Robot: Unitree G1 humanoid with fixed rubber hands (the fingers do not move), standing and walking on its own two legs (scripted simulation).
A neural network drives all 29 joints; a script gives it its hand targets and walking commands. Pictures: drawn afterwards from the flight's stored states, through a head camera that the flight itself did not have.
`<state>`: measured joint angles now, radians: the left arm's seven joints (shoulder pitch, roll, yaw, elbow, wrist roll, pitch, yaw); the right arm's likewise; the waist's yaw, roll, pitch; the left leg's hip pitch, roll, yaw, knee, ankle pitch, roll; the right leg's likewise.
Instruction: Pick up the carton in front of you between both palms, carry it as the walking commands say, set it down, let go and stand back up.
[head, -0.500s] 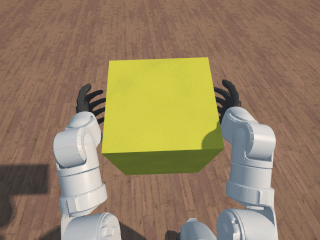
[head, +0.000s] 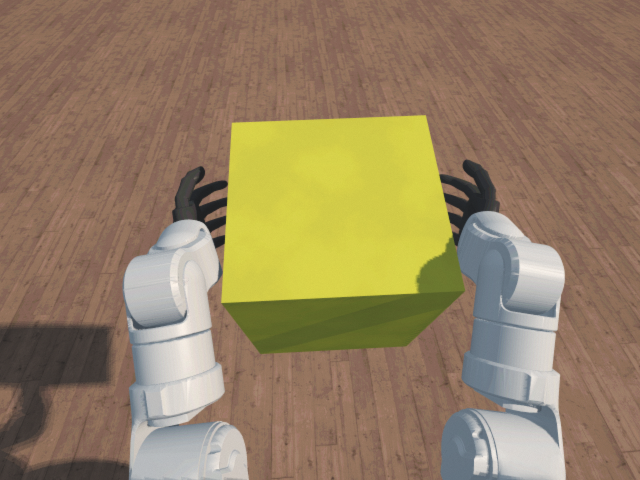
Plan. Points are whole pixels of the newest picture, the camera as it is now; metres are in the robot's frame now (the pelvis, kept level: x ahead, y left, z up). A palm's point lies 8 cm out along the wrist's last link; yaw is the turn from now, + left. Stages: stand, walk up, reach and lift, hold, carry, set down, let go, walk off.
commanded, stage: carry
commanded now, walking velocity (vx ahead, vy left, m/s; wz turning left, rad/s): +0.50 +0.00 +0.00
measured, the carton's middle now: (331, 250) +0.37 +0.00 +0.10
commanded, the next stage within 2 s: none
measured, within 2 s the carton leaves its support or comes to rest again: neither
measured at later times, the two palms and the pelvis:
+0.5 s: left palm (248, 146) +0.60 +0.13 +0.10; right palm (427, 146) +0.60 -0.17 +0.09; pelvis +0.34 -0.03 +0.00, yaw +1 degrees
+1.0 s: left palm (246, 79) +0.88 +0.16 +0.08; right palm (385, 75) +0.87 -0.14 +0.09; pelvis +0.64 +0.01 +0.00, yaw -1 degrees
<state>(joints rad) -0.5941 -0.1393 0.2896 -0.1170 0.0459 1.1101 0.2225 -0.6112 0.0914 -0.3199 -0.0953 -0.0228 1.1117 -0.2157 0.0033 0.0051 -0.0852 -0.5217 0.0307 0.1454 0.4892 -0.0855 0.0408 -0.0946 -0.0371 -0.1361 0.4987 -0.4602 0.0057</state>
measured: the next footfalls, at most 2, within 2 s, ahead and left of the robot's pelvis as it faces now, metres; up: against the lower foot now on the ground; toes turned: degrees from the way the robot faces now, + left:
right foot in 0.44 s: +0.47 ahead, -0.11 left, +0.00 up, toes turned -11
left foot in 0.90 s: +0.80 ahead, +0.10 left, +0.00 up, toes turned -9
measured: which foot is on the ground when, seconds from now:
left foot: down 0.00-0.48, up 0.50-0.88, down 0.90-1.00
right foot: down 0.00-0.02, up 0.04-0.42, down 0.44-0.94, up 0.96-1.00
